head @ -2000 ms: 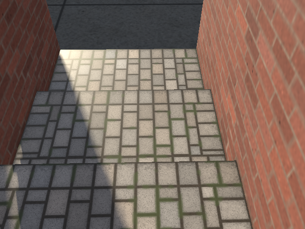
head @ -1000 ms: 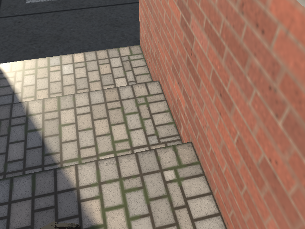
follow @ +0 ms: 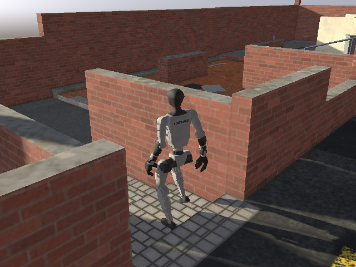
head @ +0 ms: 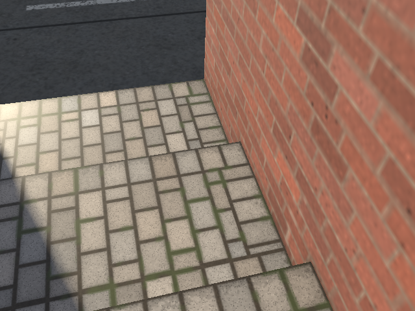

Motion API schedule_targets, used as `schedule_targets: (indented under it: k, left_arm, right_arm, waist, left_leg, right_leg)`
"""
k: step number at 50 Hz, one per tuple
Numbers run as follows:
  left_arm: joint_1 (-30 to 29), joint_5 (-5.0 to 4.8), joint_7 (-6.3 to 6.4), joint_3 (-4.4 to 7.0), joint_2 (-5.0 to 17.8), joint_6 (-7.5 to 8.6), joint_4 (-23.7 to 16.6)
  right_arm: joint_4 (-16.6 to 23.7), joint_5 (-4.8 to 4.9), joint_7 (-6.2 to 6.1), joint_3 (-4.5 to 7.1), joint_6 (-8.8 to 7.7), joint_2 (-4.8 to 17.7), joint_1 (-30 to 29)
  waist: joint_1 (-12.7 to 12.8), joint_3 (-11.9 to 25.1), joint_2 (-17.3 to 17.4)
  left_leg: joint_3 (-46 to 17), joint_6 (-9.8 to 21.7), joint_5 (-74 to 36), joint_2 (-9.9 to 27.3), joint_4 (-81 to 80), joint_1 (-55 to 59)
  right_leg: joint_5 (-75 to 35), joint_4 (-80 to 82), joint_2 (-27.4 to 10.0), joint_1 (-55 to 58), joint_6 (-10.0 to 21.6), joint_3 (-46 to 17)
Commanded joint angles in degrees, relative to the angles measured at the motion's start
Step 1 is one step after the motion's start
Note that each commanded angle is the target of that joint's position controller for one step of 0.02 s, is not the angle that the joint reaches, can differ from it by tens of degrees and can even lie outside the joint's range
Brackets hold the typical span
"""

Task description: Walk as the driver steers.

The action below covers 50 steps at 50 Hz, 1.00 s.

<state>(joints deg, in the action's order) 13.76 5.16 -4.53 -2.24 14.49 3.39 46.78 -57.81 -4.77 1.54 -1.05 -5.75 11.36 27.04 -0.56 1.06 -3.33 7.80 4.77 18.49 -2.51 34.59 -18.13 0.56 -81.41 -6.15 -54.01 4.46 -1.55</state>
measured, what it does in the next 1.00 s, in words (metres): goes down: right foot, then left foot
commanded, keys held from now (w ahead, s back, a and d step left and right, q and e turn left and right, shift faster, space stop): w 0.72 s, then w+q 0.28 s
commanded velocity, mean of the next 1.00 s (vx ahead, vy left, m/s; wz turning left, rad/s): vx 0.50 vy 0.00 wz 0.07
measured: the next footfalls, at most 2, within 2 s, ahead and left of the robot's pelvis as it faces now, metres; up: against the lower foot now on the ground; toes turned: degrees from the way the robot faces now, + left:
right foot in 0.32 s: +0.35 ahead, -0.12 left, +0.00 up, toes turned -2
left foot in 0.72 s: +0.47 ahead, +0.09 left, +0.00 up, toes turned +1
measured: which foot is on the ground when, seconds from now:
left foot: down 0.00-0.34, up 0.36-0.70, down 0.72-1.00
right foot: up 0.00-0.30, down 0.32-0.70, up 0.72-1.00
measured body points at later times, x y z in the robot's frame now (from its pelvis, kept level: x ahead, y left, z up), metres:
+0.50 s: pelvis +0.28 -0.03 +0.02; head +0.29 -0.02 +0.47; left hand +0.35 +0.21 -0.12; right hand +0.34 -0.28 -0.12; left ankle +0.25 +0.10 -0.64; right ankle +0.31 -0.12 -0.72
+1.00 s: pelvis +0.53 +0.02 -0.05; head +0.53 +0.02 +0.40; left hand +0.69 +0.23 -0.16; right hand +0.48 -0.20 -0.20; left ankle +0.43 +0.09 -0.72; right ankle +0.64 -0.13 -0.68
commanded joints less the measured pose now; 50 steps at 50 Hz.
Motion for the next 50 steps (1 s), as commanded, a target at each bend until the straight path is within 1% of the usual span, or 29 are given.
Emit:
schedule_targets:
  k: [1,4,10,14,16,17,18,19,20,22,24,27,30,31,33,35,36,37,38,39,40,41,43,44,45,47,48,49,50]
  left_arm:
    - [-1.32,0.55,-1.44,-0.62,1.61,-0.47,-5.48]
    - [-8.48,-0.47,-0.98,-1.22,0.17,-0.24,-7.93]
    - [-19.66,-1.0,0.16,0.08,0.9,-0.15,-10.68]
    - [-19.21,-1.71,0.99,1.96,2.22,0.29,-10.68]
    - [-6.96,-2.79,1.73,4.03,4.46,1.32,-7.34]
    - [5.66,-2.85,2.09,4.65,6.03,1.71,-3.53]
    - [19.06,-2.41,2.36,4.72,5.43,1.63,0.71]
    - [22.14,-1.41,2.55,5.37,4.68,2.47,3.27]
    - [12.1,-1.85,2.69,5.82,5.29,3.44,1.89]
    - [3.23,-3.75,3.27,3.88,-1.05,3.55,1.31]
    - [0.95,-2.82,3.28,2.64,-5.09,3.56,1.21]
    - [-0.29,-2.3,2.89,3.65,-1.63,3.99,1.29]
    - [5.93,-0.56,0.54,4.31,1.54,2.79,3.78]
    - [5.16,1.32,0.32,4.55,1.77,2.62,4.08]
    - [1.71,1.46,0.38,4.02,1.1,3.18,3.42]
    - [-1.66,1.55,0.0,4.56,3.94,3.69,3.4]
    - [-1.91,-0.03,-1.23,5.68,7.08,4.0,3.82]
    - [6.28,0.73,-2.67,4.54,-0.5,3.65,6.99]
    - [13.32,-0.91,-3.2,2.93,-8.4,4.26,6.65]
    - [7.27,-2.53,-1.84,4.06,-4.19,4.6,2.99]
    - [-0.56,-3.29,-0.71,4.83,-0.49,4.23,-0.61]
    - [-3.58,-1.47,0.67,4.96,0.81,3.45,-0.5]
    - [1.69,1.14,0.97,3.61,-2.62,2.09,1.98]
    - [3.04,1.08,0.7,3.4,-4.53,1.61,2.09]
    - [0.62,0.7,-0.1,3.08,-4.74,1.1,1.18]
    - [2.2,1.41,-1.21,2.39,-3.62,1.48,1.3]
    - [3.72,0.98,-1.04,2.68,-2.35,1.69,0.86]
    - [-4.86,2.7,-0.76,2.84,0.63,1.85,-1.44]
    - [-8.89,3.62,-0.17,2.66,0.54,1.64,-2.01]
  right_arm:
    - [7.7,-0.02,-1.69,0.57,-4.89,8.49,-13.12]
    - [3.77,0.45,-0.16,1.63,-2.46,10.14,-1.36]
    - [1.24,-0.16,0.93,1.37,-0.16,5.47,4.48]
    - [2.83,0.96,1.46,3.58,0.73,9.87,-1.16]
    - [2.31,0.07,1.91,4.66,0.9,11.44,-1.23]
    - [2.26,-1.37,2.35,3.47,0.52,6.39,3.29]
    - [3.05,-1.73,3.88,1.85,0.13,1.3,4.27]
    - [5.79,1.43,4.01,3.38,0.11,4.84,-8.05]
    - [7.71,2.49,2.68,3.73,-0.53,5.28,-14.96]
    - [7.1,0.47,0.94,4.17,-0.65,5.9,-13.66]
    - [6.15,0.04,0.73,3.79,0.44,2.99,-11.01]
    - [6.7,1.69,1.49,3.78,1.26,2.93,-14.94]
    - [6.85,1.28,2.58,2.43,1.66,0.17,-17.6]
    - [3.84,-0.09,2.96,2.63,1.03,1.49,-8.81]
    - [3.67,-0.6,2.33,4.26,-0.04,6.51,-4.97]
    - [0.98,0.76,0.95,6.29,-0.63,9.96,5.92]
    - [-0.57,2.4,0.12,7.19,-0.53,10.74,11.02]
    - [-0.71,1.99,-1.68,6.88,-0.07,12.22,12.29]
    - [1.26,1.72,-1.3,6.36,-1.04,15.29,11.98]
    - [0.4,1.3,0.01,7.37,-2.31,14.95,11.17]
    - [0.28,2.68,0.87,7.24,-2.79,12.0,5.08]
    - [2.0,2.83,0.7,5.09,-2.33,4.61,-1.15]
    - [4.66,1.91,0.94,2.08,-0.71,-2.25,-12.33]
    - [4.7,3.29,0.81,3.09,-0.94,1.47,-11.37]
    - [3.88,3.5,0.46,3.06,-1.11,3.01,-10.73]
    - [5.59,0.32,-0.04,2.35,-1.74,6.53,-11.48]
    - [6.33,0.17,0.42,2.44,-2.09,8.62,-11.45]
    - [4.87,1.43,-0.87,1.78,-2.73,5.54,-5.7]
    - [2.87,2.54,-1.94,0.91,-2.72,3.56,2.11]
  waist:
    - [3.64,-3.22,3.54]
    - [-0.69,-4.57,3.01]
    - [-4.95,-4.97,4.37]
    - [-2.45,-2.87,7.36]
    - [2.24,2.89,6.46]
    - [4.05,16.41,-0.22]
    - [8.27,22.54,-9.95]
    - [11.66,12.03,-0.27]
    - [8.11,-1.45,1.56]
    - [2.78,-1.48,1.44]
    - [-0.63,-1.83,2.43]
    - [-2.24,-2.9,1.06]
    - [-0.95,-2.2,0.41]
    - [-3.06,-1.35,0.09]
    - [-5.92,-1.47,0.17]
    - [-11.89,0.33,1.35]
    - [-14.82,-0.43,5.82]
    - [-9.81,4.15,15.8]
    - [-3.56,9.16,16.8]
    - [-4.77,4.53,8.77]
    - [-4.92,-2.98,9.11]
    - [-3.25,-1.53,0.36]
    - [3.17,-4.13,-0.28]
    - [3.32,-4.25,4.78]
    - [3.13,-2.33,3.65]
    - [4.43,0.67,3.07]
    - [4.87,1.29,5.35]
    - [-1.94,1.04,4.0]
    - [-6.05,-0.48,5.88]
  left_leg:
    - [-13.51,10.06,-5.39,14.02,-25.15,-15.52]
    - [-17.48,11.19,-19.94,17.9,-22.08,8.02]
    - [-14.43,10.65,-27.35,16.91,-20.63,25.29]
    - [-11.03,8.84,-48.32,15.89,-16.05,26.55]
    - [-6.83,5.26,-59.55,12.16,-1.26,17.29]
    - [-6.05,1.15,-43.32,8.28,15.66,0.43]
    - [-5.18,-3.04,10.95,-1.95,36.17,-20.57]
    - [-13.0,-0.69,12.31,0.51,41.0,-29.63]
    - [-12.58,0.17,6.04,4.8,41.04,-31.66]
    - [-12.51,1.24,0.48,8.85,36.01,-21.67]
    - [-12.47,0.85,-0.89,10.11,31.73,-16.34]
    - [-8.25,-2.31,-2.92,9.18,18.58,-10.88]
    - [-7.02,-5.07,-13.79,6.13,14.78,-4.11]
    - [-7.17,-4.85,-22.74,5.01,24.95,1.73]
    - [-5.35,-4.23,-16.54,3.95,27.01,5.01]
    - [-1.81,-3.94,-11.52,0.56,21.75,18.35]
    - [2.44,-3.39,-2.54,-2.91,6.72,22.09]
    - [-16.36,7.21,-31.7,7.52,-0.54,26.81]
    - [-38.08,20.79,-62.87,17.59,-1.06,32.52]
    - [-41.68,21.76,-58.35,21.6,-1.98,29.14]
    - [-49.13,21.28,-28.11,23.78,-3.28,21.46]
    - [-45.71,18.32,-14.99,19.87,-2.36,14.01]
    - [-36.71,16.38,-6.72,14.17,-3.97,-9.59]
    - [-33.53,16.69,-2.53,10.95,-3.7,-15.34]
    - [-27.61,14.64,1.21,7.11,-2.42,-19.76]
    - [-23.01,12.3,-2.09,3.7,2.17,-29.49]
    - [-21.42,11.68,-6.89,2.92,3.35,-33.53]
    - [-26.88,11.47,3.86,4.39,10.07,-13.77]
    - [-30.94,12.24,6.68,6.1,16.96,1.26]
  right_leg:
    - [-10.24,24.43,-1.78,15.6,-0.59,0.08]
    - [-8.72,36.73,0.35,5.33,-1.0,-1.5]
    - [-2.67,47.53,3.19,6.79,-0.44,1.63]
    - [4.73,51.65,7.62,22.8,1.02,6.69]
    - [-1.12,50.68,8.65,45.88,4.48,6.14]
    - [-13.98,44.37,-0.26,73.58,13.29,-4.94]
    - [-6.26,55.2,-13.64,91.92,22.93,-28.5]
    - [10.99,63.25,-12.63,83.25,16.27,-31.3]
    - [14.13,65.98,-11.89,68.28,12.86,-24.64]
    - [6.52,70.83,-9.28,54.61,12.77,-16.74]
    - [3.91,74.75,-8.69,46.24,12.22,-12.98]
    - [1.04,77.03,-4.69,37.09,10.64,-3.39]
    - [-1.47,73.17,-2.72,30.72,9.45,0.92]
    - [-3.73,67.9,-2.22,25.75,8.61,2.39]
    - [-8.43,59.96,-2.28,23.63,8.19,2.87]
    - [-20.3,41.84,-0.38,21.53,6.65,4.37]
    - [-17.4,25.31,3.66,21.17,7.64,5.1]
    - [20.5,-1.08,8.85,17.86,2.96,4.26]
    - [35.95,-16.31,13.02,5.97,-0.35,-4.44]
    - [33.11,-19.24,11.25,-2.53,-1.72,-9.3]
    - [27.61,-20.56,7.64,-14.28,-2.25,-10.27]
    - [19.52,-16.52,5.64,-13.61,-1.68,-10.29]
    - [7.71,-2.27,1.44,-1.8,-2.08,-8.5]
    - [7.59,-1.0,2.28,2.61,-3.51,-4.73]
    - [3.46,5.22,2.59,7.96,-4.62,-1.04]
    - [-3.07,6.92,3.28,23.32,-5.09,3.62]
    - [1.6,5.84,4.63,31.91,-5.88,7.1]
    - [-12.02,17.28,0.01,14.41,-6.88,-4.38]
    - [-12.71,25.36,0.42,-0.07,-6.73,-4.7]
Velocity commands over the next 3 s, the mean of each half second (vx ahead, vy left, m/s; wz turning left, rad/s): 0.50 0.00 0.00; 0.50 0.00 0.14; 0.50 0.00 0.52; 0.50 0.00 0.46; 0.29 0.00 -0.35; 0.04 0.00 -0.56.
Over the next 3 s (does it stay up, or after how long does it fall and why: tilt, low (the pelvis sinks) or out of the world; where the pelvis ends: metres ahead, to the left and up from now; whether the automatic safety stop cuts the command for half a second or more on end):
stays up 1.29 0.25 -0.24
